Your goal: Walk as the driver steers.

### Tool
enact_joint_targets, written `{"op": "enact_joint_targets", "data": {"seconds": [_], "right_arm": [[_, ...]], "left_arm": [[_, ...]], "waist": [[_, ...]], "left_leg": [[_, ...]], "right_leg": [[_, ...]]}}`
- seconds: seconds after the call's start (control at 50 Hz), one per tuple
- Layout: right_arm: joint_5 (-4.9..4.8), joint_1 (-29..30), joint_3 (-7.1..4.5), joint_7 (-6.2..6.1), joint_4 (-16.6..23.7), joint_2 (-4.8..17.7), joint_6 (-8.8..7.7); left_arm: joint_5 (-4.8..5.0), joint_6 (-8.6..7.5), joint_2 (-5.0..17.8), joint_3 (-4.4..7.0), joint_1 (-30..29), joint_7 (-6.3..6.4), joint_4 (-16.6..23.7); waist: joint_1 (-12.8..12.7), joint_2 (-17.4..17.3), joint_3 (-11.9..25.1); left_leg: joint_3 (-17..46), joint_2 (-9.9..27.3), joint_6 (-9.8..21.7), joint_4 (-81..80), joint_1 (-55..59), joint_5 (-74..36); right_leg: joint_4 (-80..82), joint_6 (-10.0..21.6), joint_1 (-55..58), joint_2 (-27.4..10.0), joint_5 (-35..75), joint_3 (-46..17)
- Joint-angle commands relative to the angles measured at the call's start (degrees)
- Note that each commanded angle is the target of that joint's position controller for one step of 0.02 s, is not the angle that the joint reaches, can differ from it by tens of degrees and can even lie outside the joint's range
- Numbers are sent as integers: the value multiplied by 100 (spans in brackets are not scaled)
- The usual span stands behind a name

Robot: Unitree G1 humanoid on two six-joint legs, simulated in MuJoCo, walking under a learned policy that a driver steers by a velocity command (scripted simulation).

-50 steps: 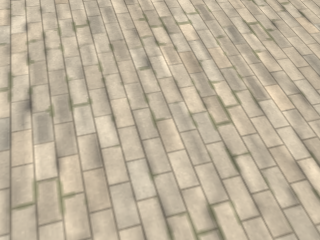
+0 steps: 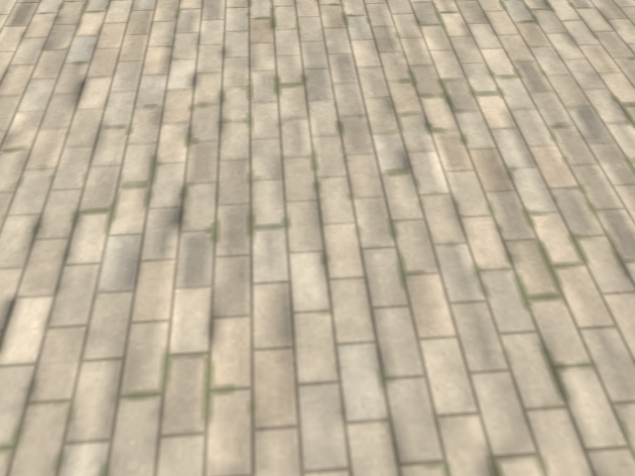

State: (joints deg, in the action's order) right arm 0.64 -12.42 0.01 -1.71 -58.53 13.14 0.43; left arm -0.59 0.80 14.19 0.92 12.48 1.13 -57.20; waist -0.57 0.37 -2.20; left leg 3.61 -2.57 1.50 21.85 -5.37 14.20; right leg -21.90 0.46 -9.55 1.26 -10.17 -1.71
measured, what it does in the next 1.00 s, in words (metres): walks ahead: left foot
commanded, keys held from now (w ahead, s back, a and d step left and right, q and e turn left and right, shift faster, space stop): no key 0.06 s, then w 0.44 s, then no key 0.50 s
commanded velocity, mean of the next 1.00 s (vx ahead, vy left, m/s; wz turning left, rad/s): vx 0.21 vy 0.00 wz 0.00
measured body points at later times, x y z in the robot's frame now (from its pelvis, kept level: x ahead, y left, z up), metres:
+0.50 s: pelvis +0.10 -0.05 +0.00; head +0.11 -0.07 +0.45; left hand +0.07 +0.20 -0.14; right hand +0.15 -0.30 -0.16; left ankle +0.07 +0.09 -0.67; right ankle +0.06 -0.11 -0.74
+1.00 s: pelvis +0.27 -0.03 -0.01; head +0.30 -0.03 +0.44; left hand +0.29 +0.19 -0.17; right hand +0.30 -0.27 -0.16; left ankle +0.34 +0.01 -0.74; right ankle +0.24 -0.17 -0.71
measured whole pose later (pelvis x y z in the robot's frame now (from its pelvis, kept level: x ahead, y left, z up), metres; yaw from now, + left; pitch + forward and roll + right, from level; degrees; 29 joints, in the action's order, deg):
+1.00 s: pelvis +0.27 -0.03 -0.01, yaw -1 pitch -1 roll +0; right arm 1.1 -13.4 0.2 -1.5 -61.1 9.7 -2.6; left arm -1.5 0.5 9.1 0.3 13.8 2.0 -61.9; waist -0.1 1.0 -4.6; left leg -6.1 -4.4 7.1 23.2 -15.8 6.4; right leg -47.5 0.8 -18.2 -0.7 -26.7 -1.8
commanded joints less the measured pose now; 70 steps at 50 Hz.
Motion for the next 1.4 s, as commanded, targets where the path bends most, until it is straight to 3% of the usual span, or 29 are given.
{"op": "enact_joint_targets", "data": {"seconds": [0.02,0.06,0.12,0.16,0.22,0.28,0.32,0.34,0.36,0.38,0.4,0.42,0.46,0.58,0.66,0.74,0.76,0.78,0.8,0.82,0.84,0.86,0.92,0.98,1.06,1.12,1.16,1.2,1.4], "right_arm": [[-3,-115,-99,-28,14,644,-55],[-5,-137,-85,-31,-73,613,-59],[7,-364,-200,-23,-174,880,11],[23,-684,-296,-4,-234,1042,51],[78,-743,-343,22,-245,924,-46],[47,-593,-390,54,-225,911,-178],[-3,-268,-399,77,-126,850,-203],[39,-192,-356,89,-48,682,-248],[13,-90,-216,146,151,197,-313],[103,31,-281,182,298,437,-337],[179,104,-320,226,304,608,-348],[145,75,-292,297,241,487,-382],[147,-35,-280,372,152,394,-413],[104,546,-207,318,351,133,-266],[13,1071,-70,234,524,-28,-264],[33,-353,-187,86,48,344,-366],[99,-847,-229,56,-110,437,-452],[204,-1457,-313,35,-233,837,-511],[140,-1357,-306,68,-200,929,-479],[-139,-955,-302,123,-66,738,-408],[-157,-286,-231,97,82,480,-365],[-101,58,-132,72,143,187,-346],[24,-3,-25,-11,-19,-18,-358],[73,-248,-47,2,-93,225,-367],[12,-223,-85,-2,-80,342,-215],[-42,-273,-80,-16,-111,259,-123],[-75,-531,-95,-2,-154,128,-77],[-18,-663,-77,11,-246,26,-83],[-13,-759,-32,-29,-498,-101,-147]], "left_arm": [[0,-52,503,77,63,24,8],[0,-54,480,61,106,33,-107],[-51,-19,523,94,151,13,-158],[-139,-25,348,65,-108,-51,-5],[-148,-186,342,74,-265,-118,178],[-77,-359,334,112,-93,-193,229],[-31,-411,190,141,838,-172,-102],[-53,-442,344,210,1445,-121,-311],[-135,-493,867,330,2187,-59,-409],[-71,-447,1164,396,2510,-84,-582],[-75,-431,867,321,1866,-89,-413],[-64,-484,646,264,1340,-120,-210],[-40,-595,424,187,1070,-111,-112],[-42,-659,153,13,1770,-38,-455],[-57,-589,134,-68,1778,48,-545],[10,-587,266,-32,1355,90,-530],[66,-588,297,-19,1270,66,-526],[121,-596,144,-58,1466,67,-412],[332,-452,-463,-124,2608,78,-657],[99,-305,-10,-19,2458,112,-799],[-79,-262,0,11,1804,82,-644],[-169,-242,-53,23,1404,48,-559],[-144,-53,-338,-19,1447,23,-671],[-82,93,-374,-41,1321,122,-733],[-70,160,-287,-45,951,128,-719],[-123,82,-320,-91,972,122,-781],[-90,-26,-103,-84,875,132,-762],[-18,-137,-263,-126,801,123,-783],[0,-212,-287,-127,1019,157,-831]], "waist": [[22,-93,-80],[23,-75,-79],[112,-419,-124],[296,-838,-609],[282,-834,-828],[80,-767,-681],[-386,-543,-517],[-598,-66,-368],[-831,1362,20],[-725,1518,-128],[-349,691,-614],[-129,309,-774],[58,259,-584],[25,407,-375],[-97,690,-340],[528,666,231],[773,442,421],[788,-198,1054],[216,-1148,1988],[229,-374,1860],[142,-360,849],[41,-191,388],[-228,-372,174],[-170,-422,331],[-80,-566,162],[-126,-249,-189],[124,225,-540],[202,430,-390],[145,18,-174]], "left_leg": [[608,671,166,-558,-500,-468],[596,666,176,-561,-492,-477],[881,629,486,-739,-602,2074],[1777,1224,918,-1267,-628,3450],[2317,1837,1281,-1618,-452,2850],[1615,1536,1119,-1294,-504,1896],[988,1086,888,-657,-1510,1648],[636,780,743,153,-2179,1408],[-276,62,447,2153,-2962,1303],[-343,-190,447,3326,-3625,1791],[-49,239,531,3973,-3771,1333],[-10,468,527,4069,-3689,715],[-165,678,374,3880,-3369,10],[-859,380,3,3251,-3256,-381],[-1205,3,50,1596,-2200,-962],[-901,-125,453,740,-769,-1364],[-713,119,536,127,-19,-2305],[336,1307,753,593,1234,-4885],[1920,2743,1917,828,2081,-7247],[1981,2535,2072,310,1257,-5317],[1641,2254,1936,-198,308,-3724],[1305,1979,1684,-566,-350,-2914],[372,1391,1162,-783,-1242,-2776],[370,1340,1059,-815,-1095,-1879],[620,1288,864,-1183,-1465,716],[643,1180,487,-1211,-1922,1632],[353,790,232,-1037,-1578,1111],[150,697,254,-594,-632,101],[58,731,246,-376,-343,-710]], "right_leg": [[286,140,199,-499,458,-507],[288,133,190,-506,460,-506],[-336,244,-290,-48,-1528,-131],[-1195,271,-1223,174,-1860,228],[-2170,310,-1907,-222,-1544,246],[-1455,383,-1331,-239,-1341,399],[-381,405,472,103,-641,727],[-40,416,1450,-66,-837,292],[1096,708,2155,-1530,-2553,-2005],[1682,1128,1831,-2311,-3465,-3647],[1630,1191,1275,-2258,-3542,-3357],[1599,1106,910,-1987,-2931,-2774],[1653,919,859,-1526,-1330,-1754],[916,802,1040,-1060,4166,-147],[582,624,678,-806,4897,200],[-831,529,913,-1000,5264,-1],[-1627,441,650,-835,4389,69],[-2971,332,-178,-500,1879,252],[-4707,204,-932,314,-2742,224],[-4926,205,-925,158,-2448,-200],[-4916,182,-1216,41,-2170,-148],[-4525,165,-1157,-113,-1840,-188],[-3327,42,-315,-203,-1552,-25],[-2297,-7,-213,-139,-1688,116],[-1486,31,4,-170,-1006,219],[-384,125,440,-322,-324,77],[115,227,-273,-618,-697,-437],[391,186,-736,-654,-683,-465],[425,252,-311,-670,39,-402]]}}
